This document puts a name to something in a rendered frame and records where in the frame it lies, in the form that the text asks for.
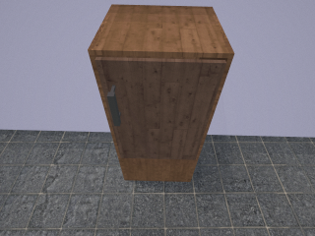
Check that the cupboard door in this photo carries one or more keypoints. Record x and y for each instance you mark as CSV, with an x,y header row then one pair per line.
x,y
165,103

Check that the handle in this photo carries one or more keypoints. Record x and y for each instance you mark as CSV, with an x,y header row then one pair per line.
x,y
112,101

